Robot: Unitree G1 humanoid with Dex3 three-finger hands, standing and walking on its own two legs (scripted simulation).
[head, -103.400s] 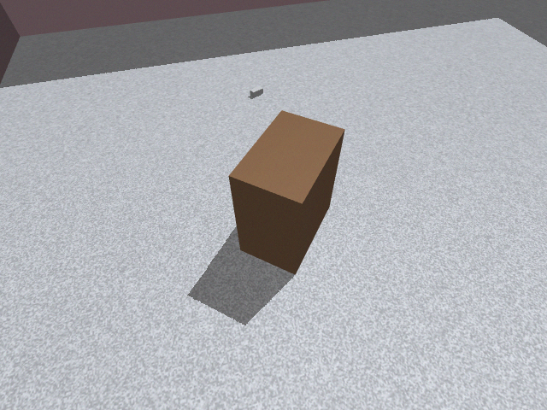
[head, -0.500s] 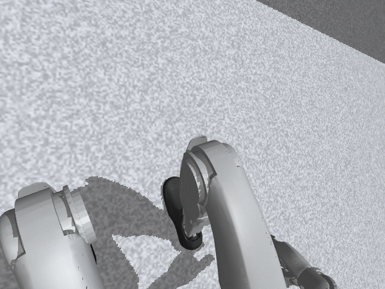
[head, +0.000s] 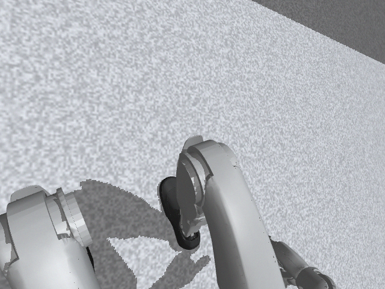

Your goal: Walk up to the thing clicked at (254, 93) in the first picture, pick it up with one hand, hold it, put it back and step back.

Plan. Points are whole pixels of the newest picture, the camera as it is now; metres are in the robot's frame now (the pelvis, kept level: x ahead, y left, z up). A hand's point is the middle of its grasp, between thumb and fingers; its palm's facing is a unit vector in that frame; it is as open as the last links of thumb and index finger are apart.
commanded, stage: open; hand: left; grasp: from above
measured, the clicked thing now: out of the picture +0.45 +0.38 -0.28
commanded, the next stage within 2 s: withdraw in 0.62 s
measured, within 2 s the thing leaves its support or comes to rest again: neither
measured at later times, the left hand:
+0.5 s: hand out of the picture +0.44 +0.37 -0.24, palm faces -0.45 -0.14 -0.88, open 12.4 cm
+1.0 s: hand out of the picture +0.47 +0.39 -0.19, palm faces -0.30 -0.11 -0.95, open 13.7 cm
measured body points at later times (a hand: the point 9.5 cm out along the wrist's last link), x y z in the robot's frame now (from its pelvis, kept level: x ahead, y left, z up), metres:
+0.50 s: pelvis +0.00 +0.00 +0.00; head +0.27 +0.14 +0.33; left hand +0.46 +0.37 -0.18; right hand +0.07 -0.26 -0.04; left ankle +0.06 +0.12 -0.26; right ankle +0.13 -0.14 -0.26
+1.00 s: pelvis +0.00 +0.00 +0.01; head +0.26 +0.14 +0.35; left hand +0.48 +0.39 -0.13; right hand +0.08 -0.26 -0.05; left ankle +0.06 +0.12 -0.26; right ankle +0.13 -0.14 -0.26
